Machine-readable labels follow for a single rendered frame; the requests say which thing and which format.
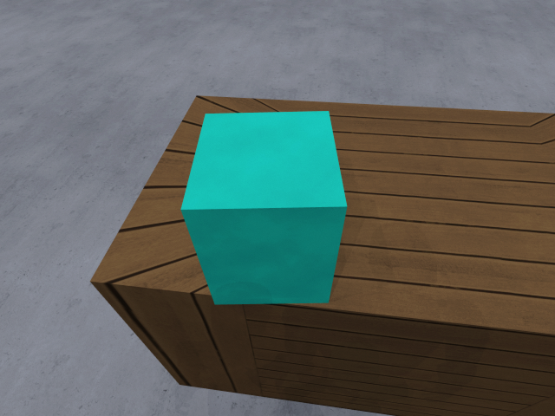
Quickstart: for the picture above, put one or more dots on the carton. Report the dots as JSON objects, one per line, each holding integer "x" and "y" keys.
{"x": 265, "y": 207}

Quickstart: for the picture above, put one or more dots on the pedestal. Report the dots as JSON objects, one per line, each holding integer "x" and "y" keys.
{"x": 443, "y": 296}

